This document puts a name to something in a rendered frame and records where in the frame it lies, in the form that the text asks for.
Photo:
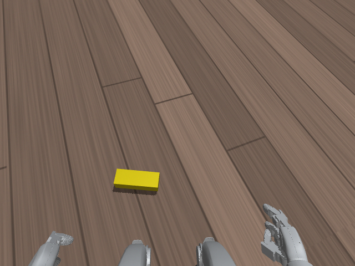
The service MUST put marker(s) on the left robot hand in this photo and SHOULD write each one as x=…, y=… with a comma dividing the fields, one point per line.
x=48, y=252

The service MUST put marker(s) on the carton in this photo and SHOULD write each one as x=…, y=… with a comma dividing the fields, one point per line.
x=138, y=180

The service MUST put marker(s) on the right robot hand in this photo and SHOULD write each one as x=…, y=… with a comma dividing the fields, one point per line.
x=288, y=245

